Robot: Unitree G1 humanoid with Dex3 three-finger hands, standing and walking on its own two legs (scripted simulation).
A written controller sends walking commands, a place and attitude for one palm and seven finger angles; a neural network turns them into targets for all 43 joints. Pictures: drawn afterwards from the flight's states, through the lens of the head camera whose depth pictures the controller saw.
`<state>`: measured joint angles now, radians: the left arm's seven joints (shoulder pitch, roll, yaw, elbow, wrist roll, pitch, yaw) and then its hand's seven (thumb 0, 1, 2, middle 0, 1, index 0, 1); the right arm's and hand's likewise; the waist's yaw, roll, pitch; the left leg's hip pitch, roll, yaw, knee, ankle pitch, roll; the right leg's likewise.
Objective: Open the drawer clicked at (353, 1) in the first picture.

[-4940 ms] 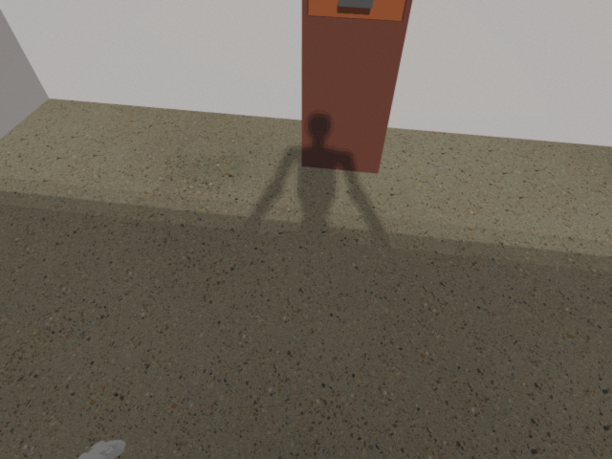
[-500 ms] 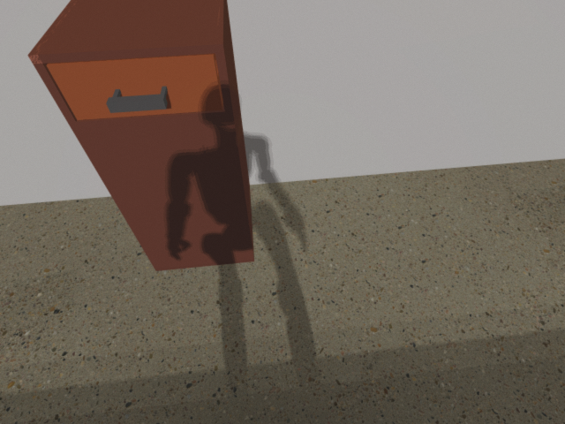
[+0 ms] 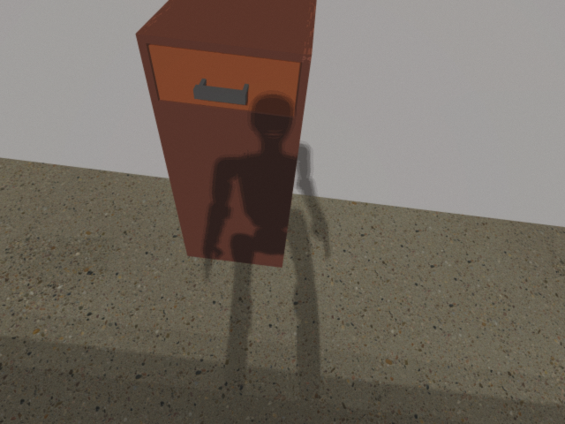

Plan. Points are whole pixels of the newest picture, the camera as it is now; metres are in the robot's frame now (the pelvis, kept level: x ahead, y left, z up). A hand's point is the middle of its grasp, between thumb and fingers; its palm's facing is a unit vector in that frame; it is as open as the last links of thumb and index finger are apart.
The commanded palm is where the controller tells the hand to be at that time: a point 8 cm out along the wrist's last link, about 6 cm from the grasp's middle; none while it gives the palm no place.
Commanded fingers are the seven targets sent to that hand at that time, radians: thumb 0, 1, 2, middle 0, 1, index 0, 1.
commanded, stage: take the last steps up to it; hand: left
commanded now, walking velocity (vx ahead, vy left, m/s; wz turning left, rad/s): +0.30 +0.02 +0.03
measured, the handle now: (222, 89) +0.81 +0.22 +0.04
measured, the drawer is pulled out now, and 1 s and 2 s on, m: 0.00 0.00 0.00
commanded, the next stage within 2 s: come to a stop and stand still in 0.72 s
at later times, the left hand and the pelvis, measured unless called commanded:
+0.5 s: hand (198, 379) +0.22 +0.15 -0.16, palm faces +0.07 -0.98 -0.20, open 7.3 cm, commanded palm none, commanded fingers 0.00 0.90 0.90 -0.20 -0.30 -0.20 -0.30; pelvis +0.13 -0.02 +0.00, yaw +2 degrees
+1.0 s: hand (167, 357) +0.25 +0.22 -0.18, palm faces +0.07 -0.99 -0.15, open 7.4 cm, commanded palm none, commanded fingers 0.00 0.90 0.90 -0.20 -0.30 -0.20 -0.30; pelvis +0.26 +0.05 +0.01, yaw +1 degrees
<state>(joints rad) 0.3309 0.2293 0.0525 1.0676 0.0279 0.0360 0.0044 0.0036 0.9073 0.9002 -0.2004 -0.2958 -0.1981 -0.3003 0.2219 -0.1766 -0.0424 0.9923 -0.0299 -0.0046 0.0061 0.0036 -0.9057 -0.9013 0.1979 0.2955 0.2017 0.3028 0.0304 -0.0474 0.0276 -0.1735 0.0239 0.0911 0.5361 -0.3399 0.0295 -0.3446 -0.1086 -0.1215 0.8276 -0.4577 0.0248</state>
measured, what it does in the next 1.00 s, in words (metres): walks ahead: right foot, then left foot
